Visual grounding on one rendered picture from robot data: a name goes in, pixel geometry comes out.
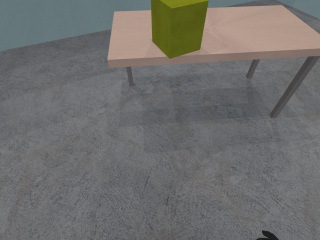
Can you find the carton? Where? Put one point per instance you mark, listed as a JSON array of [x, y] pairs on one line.
[[178, 25]]

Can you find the right robot hand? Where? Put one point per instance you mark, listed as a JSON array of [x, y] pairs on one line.
[[269, 235]]

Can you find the table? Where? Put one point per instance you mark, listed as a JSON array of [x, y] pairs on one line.
[[229, 34]]

